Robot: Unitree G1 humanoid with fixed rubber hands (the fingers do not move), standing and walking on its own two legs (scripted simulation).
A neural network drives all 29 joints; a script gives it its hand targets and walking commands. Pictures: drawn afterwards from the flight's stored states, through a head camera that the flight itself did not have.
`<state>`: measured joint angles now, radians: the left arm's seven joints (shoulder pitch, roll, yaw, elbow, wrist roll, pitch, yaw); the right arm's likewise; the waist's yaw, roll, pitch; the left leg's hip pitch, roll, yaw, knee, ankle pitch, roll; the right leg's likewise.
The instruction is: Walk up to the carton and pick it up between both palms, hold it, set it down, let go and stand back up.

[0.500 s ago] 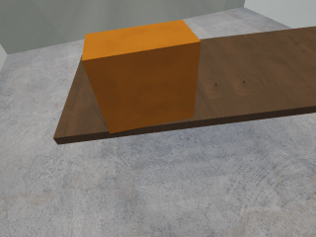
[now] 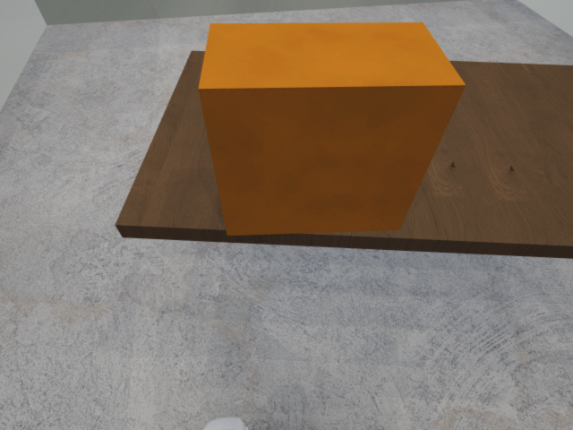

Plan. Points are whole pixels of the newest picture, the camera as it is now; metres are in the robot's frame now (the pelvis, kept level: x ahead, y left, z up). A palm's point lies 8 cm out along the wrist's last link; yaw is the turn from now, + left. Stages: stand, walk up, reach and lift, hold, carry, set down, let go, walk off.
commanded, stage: stand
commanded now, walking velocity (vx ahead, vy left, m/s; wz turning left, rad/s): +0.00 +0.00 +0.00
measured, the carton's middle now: (315, 139) +0.53 -0.03 +0.10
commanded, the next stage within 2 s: none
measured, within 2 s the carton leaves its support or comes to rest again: neither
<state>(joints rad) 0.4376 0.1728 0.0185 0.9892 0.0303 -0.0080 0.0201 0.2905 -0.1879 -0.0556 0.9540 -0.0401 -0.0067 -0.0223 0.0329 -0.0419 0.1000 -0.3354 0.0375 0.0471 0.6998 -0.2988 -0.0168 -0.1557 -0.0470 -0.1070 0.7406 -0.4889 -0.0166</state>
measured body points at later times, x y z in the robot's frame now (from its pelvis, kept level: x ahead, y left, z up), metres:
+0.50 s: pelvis +0.03 +0.00 +0.01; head +0.09 -0.02 +0.45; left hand +0.11 +0.25 -0.12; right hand +0.13 -0.25 -0.15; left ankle +0.06 +0.13 -0.70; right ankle +0.02 -0.11 -0.71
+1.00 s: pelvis +0.01 +0.02 +0.01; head +0.04 -0.02 +0.46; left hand +0.08 +0.27 -0.11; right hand +0.10 -0.22 -0.15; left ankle +0.01 +0.14 -0.67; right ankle +0.01 -0.10 -0.71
